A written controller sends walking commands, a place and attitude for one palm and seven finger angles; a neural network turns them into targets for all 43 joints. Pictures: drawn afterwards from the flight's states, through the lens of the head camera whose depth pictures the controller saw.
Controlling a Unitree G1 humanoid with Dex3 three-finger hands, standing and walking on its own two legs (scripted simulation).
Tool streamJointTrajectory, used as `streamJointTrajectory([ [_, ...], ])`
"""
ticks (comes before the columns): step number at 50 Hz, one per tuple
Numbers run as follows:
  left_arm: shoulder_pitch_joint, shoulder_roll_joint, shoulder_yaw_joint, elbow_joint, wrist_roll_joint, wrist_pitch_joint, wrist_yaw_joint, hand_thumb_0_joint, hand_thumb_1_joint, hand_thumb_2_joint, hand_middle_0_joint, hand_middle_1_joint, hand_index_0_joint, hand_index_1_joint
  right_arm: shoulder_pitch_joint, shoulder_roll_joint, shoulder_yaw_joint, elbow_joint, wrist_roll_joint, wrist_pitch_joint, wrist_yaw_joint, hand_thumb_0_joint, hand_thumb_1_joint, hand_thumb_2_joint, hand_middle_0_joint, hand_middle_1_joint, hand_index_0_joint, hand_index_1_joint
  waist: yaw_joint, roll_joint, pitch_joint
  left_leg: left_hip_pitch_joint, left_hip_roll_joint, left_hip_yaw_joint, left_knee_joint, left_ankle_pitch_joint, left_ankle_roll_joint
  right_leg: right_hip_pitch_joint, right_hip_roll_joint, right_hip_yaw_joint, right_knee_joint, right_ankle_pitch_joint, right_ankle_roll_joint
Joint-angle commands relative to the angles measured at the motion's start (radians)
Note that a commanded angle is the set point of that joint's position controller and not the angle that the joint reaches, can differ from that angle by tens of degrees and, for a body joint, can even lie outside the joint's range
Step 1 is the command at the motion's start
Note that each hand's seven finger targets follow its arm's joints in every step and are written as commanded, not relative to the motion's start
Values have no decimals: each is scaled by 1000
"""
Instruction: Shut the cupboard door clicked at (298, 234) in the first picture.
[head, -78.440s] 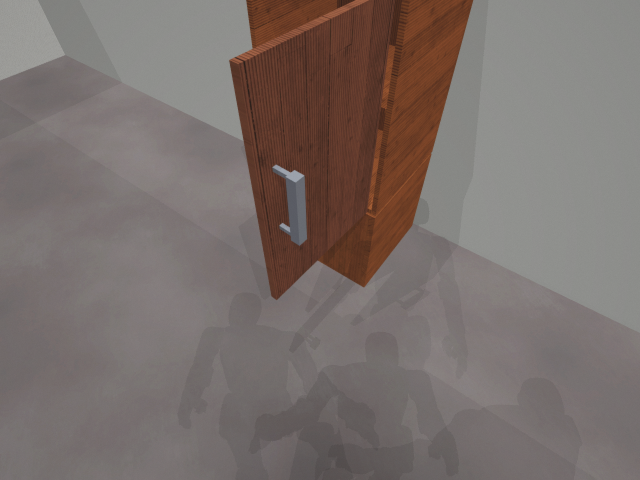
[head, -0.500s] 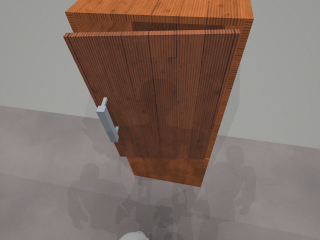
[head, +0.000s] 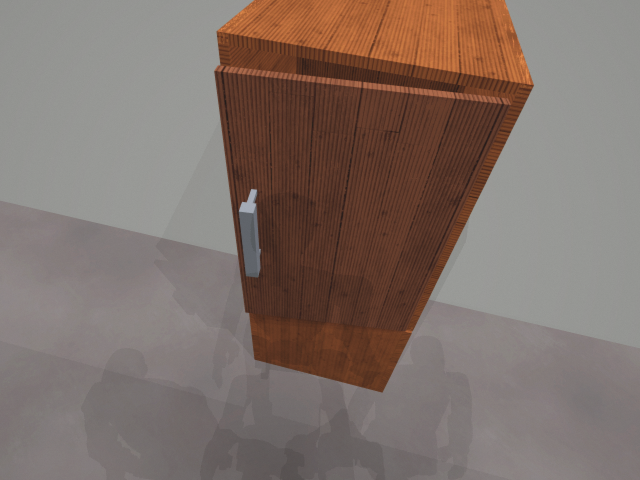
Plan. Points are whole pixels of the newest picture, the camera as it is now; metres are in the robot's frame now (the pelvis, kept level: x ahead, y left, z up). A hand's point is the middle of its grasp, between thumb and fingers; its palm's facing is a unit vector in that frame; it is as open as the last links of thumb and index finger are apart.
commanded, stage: come to a stop and stand still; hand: left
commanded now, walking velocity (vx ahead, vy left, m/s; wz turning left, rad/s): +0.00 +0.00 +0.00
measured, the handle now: (253, 234) +0.51 +0.17 -0.04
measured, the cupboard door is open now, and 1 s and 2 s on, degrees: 8 8 8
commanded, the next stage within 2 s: look again from close up in 0.30 s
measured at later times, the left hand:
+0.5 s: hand out of the picture -0.01 +0.19 -0.18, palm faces -0.01 -0.98 -0.18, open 7.4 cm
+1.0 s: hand out of the picture +0.08 +0.19 -0.17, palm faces -0.02 -0.96 -0.26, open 7.4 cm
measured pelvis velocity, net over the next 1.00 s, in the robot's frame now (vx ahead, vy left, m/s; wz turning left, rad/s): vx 0.03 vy -0.01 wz -0.01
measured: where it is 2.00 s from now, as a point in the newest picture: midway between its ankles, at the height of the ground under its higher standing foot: outside the picture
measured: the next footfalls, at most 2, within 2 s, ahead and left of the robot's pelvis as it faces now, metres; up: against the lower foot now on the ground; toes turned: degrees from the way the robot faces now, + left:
none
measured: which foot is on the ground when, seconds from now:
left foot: down 0.00-1.00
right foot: down 0.00-1.00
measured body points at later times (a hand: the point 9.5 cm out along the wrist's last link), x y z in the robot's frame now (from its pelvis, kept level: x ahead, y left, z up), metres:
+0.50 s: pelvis +0.01 +0.02 +0.00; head +0.03 +0.02 +0.45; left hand -0.01 +0.24 -0.16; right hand +0.00 -0.20 -0.16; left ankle +0.00 +0.13 -0.74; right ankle +0.02 -0.13 -0.74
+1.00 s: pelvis +0.03 -0.01 +0.00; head +0.05 -0.03 +0.45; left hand +0.08 +0.24 -0.15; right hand +0.07 -0.25 -0.16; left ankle +0.00 +0.13 -0.74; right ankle +0.02 -0.13 -0.74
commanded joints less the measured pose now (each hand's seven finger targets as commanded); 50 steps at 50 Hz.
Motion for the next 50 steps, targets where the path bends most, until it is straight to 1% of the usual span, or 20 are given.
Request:
streamJointTrajectory([
  [1, 31, 69, 11, -21, -2, -19, -1, 0, 900, 900, -200, -300, -200, -300, 36, -149, -24, -31, 1, -20, -8, 0, -900, -900, 200, 300, 200, 300, -11, 171, 106, -186, 89, -119, -241, -271, 36, 24, -27, 68, -85, -69, -19],
  [5, 60, 59, 4, 1, -1, -28, -1, 0, 900, 900, -200, -300, -200, -300, 56, -144, -26, -27, 6, -32, -11, 0, -900, -900, 200, 300, 200, 300, -9, 116, 49, -149, 96, -123, -242, -227, 39, 52, -34, 54, -74, -8, -12],
  [13, 87, 45, -5, 27, -3, -39, 5, 0, 900, 900, -200, -300, -200, -300, 114, -112, -23, -3, 13, -38, -14, 0, -900, -900, 200, 300, 200, 300, -21, 43, 78, -110, 80, -91, -203, -114, 35, 17, -51, 75, -105, 21, -14],
  [16, 91, 37, -8, 32, -7, -41, 7, 0, 900, 900, -200, -300, -200, -300, 130, -101, -21, 7, 12, -41, -15, 0, -900, -900, 200, 300, 200, 300, -25, 45, 66, -91, 76, -83, -190, -76, 33, 13, -56, 80, -106, 28, -15],
  [19, 96, 36, -8, 37, -9, -43, 9, 0, 900, 900, -200, -300, -200, -300, 138, -92, -18, 16, 13, -46, -17, 0, -900, -900, 200, 300, 200, 300, -26, 55, 37, -60, 75, -72, -169, 10, 33, 26, -61, 80, -100, 69, -17],
  [20, 157, 65, -31, 60, 4, -75, 49, 0, 900, 900, -200, -300, -200, -300, 22, -128, -7, -43, 15, -68, 0, 0, -900, -900, 200, 300, 200, 300, 7, 172, 39, -105, 95, -1, 37, 137, 9, 1, -116, 82, -59, 185, -26],
  [21, 123, 120, -17, 16, -7, -79, 37, 0, 900, 900, -200, -300, -200, -300, 77, -71, -4, -68, 9, -60, 6, 0, -900, -900, 200, 300, 200, 300, -38, 177, -37, -90, 22, -31, 3, -29, 6, -4, -114, 115, -50, -33, -43],
  [22, 109, 103, -16, 8, -4, -76, 27, 0, 900, 900, -200, -300, -200, -300, 101, -77, -7, -60, 4, -68, 4, 0, -900, -900, 200, 300, 200, 300, -38, 206, -21, -92, 45, -50, -33, -4, 22, -42, -91, 92, -8, -81, -50],
  [23, 99, 91, -20, 5, -3, -79, 23, 0, 900, 900, -200, -300, -200, -300, 128, -79, -3, -60, -1, -74, 5, 0, -900, -900, 200, 300, 200, 300, -37, 220, -49, -110, 69, -74, -33, 59, 31, -12, -69, 63, 20, -43, -48],
  [25, 101, 68, -23, 4, -4, -73, 17, 0, 900, 900, -200, -300, -200, -300, 121, -91, -7, -73, 5, -73, 0, 0, -900, -900, 200, 300, 200, 300, -33, 158, -45, -116, 80, -96, -55, 57, 46, -7, -56, 47, 31, -30, -40],
  [27, 90, 50, -28, 2, -6, -71, 15, 0, 900, 900, -200, -300, -200, -300, 129, -102, -7, -77, 8, -71, -4, 0, -900, -900, 200, 300, 200, 300, -38, 64, 6, -127, 79, -103, -61, 48, 54, -35, -53, 53, 24, -29, -39],
  [28, 74, 54, -26, 0, -4, -71, 14, 0, 900, 900, -200, -300, -200, -300, 130, -96, -7, -77, 5, -73, -4, 0, -900, -900, 200, 300, 200, 300, -37, 58, 39, -140, 77, -102, -67, 72, 57, -43, -56, 51, 24, -15, -40],
  [31, 70, 65, -23, -6, -8, -74, 14, 0, 900, 900, -200, -300, -200, -300, 124, -115, -8, -69, 6, -73, -5, 0, -900, -900, 200, 300, 200, 300, -37, 17, 53, -106, 65, -90, -68, 85, 55, -63, -63, 71, 12, 6, -38],
  [34, 56, 88, -16, -15, -8, -76, 13, 0, 900, 900, -200, -300, -200, -300, 112, -124, -9, -61, 5, -72, -5, 0, -900, -900, 200, 300, 200, 300, -37, 14, 54, -86, 58, -72, -66, 108, 53, -62, -69, 80, 7, 41, -39],
  [37, 43, 111, -10, -22, -10, -80, 13, 0, 900, 900, -200, -300, -200, -300, 102, -141, -11, -56, 4, -74, -5, 0, -900, -900, 200, 300, 200, 300, -39, 3, 14, -45, 59, -58, -53, 156, 50, -40, -76, 86, 11, 120, -41],
  [38, 39, 117, -7, -26, -10, -81, 13, 0, 900, 900, -200, -300, -200, -300, 95, -142, -13, -54, 3, -76, -7, 0, -900, -900, 200, 300, 200, 300, -37, 25, 2, -33, 62, -53, -52, 187, 51, -27, -77, 83, 18, 160, -44],
  [39, 29, 129, -4, -29, -10, -83, 13, 0, 900, 900, -200, -300, -200, -300, 86, -150, -14, -54, 4, -76, -7, 0, -900, -900, 200, 300, 200, 300, -37, 23, -6, -34, 61, -50, -46, 193, 49, -14, -79, 87, 20, 186, -45],
  [43, 10, 143, 1, -38, -10, -80, 11, 0, 900, 900, -200, -300, -200, -300, 62, -155, -15, -47, 2, -74, -8, 0, -900, -900, 200, 300, 200, 300, -33, 43, -21, -18, 65, -42, -48, 199, 44, 5, -82, 89, 15, 218, -49],
  [49, -24, 165, 4, -44, -10, -78, 7, 0, 900, 900, -200, -300, -200, -300, 29, -175, -16, -39, 2, -66, -7, 0, -900, -900, 200, 300, 200, 300, -35, 38, -18, -12, 66, -32, -50, 167, 35, 7, -85, 104, -9, 218, -52],
  [50, 111, 132, 3, -5, -10, -83, 48, 0, 900, 900, -200, -300, -200, -300, -33, -175, -26, -91, 17, -57, 3, 0, -900, -900, 200, 300, 200, 300, 8, -153, -29, -97, 93, 14, 155, 86, 4, 58, -148, 147, -19, 537, -13],
])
